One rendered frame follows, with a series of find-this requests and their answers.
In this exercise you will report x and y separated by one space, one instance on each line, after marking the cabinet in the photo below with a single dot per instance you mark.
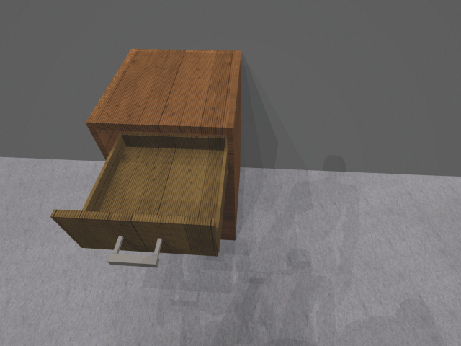
177 92

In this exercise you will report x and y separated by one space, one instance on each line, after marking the drawer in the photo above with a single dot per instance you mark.
154 186

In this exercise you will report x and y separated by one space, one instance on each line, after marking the handle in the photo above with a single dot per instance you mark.
134 260

